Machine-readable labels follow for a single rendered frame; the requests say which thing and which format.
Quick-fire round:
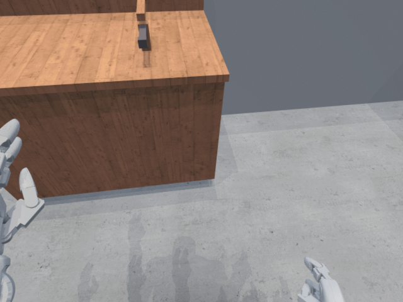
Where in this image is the tap lever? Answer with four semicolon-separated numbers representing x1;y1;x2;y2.
138;25;147;48

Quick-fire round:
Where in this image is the left robot forearm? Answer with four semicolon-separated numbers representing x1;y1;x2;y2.
0;255;15;302

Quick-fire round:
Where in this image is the counter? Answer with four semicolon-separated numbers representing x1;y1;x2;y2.
0;0;230;200

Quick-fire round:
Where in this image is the left robot hand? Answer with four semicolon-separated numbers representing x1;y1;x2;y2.
0;119;45;255

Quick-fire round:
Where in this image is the right robot hand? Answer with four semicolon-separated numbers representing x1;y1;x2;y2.
298;257;345;302

